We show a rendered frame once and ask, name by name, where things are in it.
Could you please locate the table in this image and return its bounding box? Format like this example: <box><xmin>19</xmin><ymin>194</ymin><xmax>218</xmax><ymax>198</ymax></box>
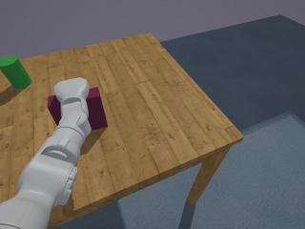
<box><xmin>0</xmin><ymin>32</ymin><xmax>245</xmax><ymax>229</ymax></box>

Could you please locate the left robot forearm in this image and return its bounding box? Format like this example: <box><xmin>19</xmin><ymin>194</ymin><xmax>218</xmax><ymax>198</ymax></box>
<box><xmin>16</xmin><ymin>95</ymin><xmax>92</xmax><ymax>195</ymax></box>

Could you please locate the left robot upper arm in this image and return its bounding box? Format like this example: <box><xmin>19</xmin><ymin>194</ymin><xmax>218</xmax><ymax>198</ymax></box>
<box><xmin>0</xmin><ymin>154</ymin><xmax>78</xmax><ymax>229</ymax></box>

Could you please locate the left robot hand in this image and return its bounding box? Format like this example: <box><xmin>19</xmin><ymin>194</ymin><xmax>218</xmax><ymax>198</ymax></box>
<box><xmin>53</xmin><ymin>77</ymin><xmax>90</xmax><ymax>103</ymax></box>

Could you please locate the sponge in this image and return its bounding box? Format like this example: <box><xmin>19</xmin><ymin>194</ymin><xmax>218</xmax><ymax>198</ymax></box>
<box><xmin>47</xmin><ymin>87</ymin><xmax>108</xmax><ymax>131</ymax></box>

